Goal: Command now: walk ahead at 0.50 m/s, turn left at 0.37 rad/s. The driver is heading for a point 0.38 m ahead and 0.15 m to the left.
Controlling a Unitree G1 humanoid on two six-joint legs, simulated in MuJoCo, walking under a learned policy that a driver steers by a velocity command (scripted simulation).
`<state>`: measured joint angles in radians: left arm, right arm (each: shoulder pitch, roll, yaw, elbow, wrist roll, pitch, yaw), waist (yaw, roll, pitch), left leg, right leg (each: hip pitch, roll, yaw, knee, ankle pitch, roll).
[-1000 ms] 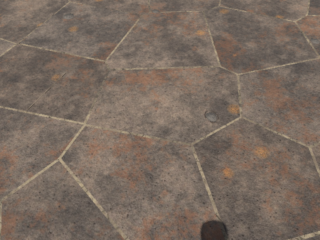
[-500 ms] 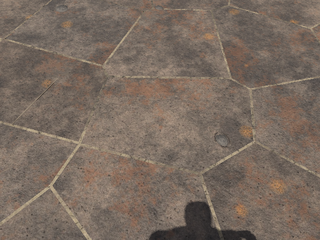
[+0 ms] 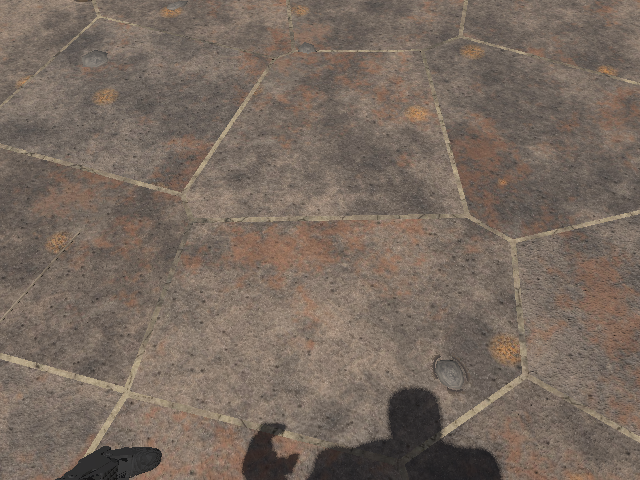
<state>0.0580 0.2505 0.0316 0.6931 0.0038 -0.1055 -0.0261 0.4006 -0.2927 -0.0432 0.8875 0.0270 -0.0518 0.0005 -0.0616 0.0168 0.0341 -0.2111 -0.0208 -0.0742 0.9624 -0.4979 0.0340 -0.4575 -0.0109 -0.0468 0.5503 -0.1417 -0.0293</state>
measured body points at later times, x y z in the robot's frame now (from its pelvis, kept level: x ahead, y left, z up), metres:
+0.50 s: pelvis +0.26 +0.07 -0.01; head +0.30 +0.09 +0.44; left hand +0.24 +0.36 -0.14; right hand +0.52 -0.13 -0.09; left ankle +0.34 +0.17 -0.73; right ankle +0.11 -0.11 -0.65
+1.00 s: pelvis +0.38 +0.09 +0.01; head +0.39 +0.09 +0.46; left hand +0.40 +0.38 -0.11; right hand +0.57 -0.11 -0.11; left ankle +0.34 +0.17 -0.73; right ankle +0.45 -0.04 -0.73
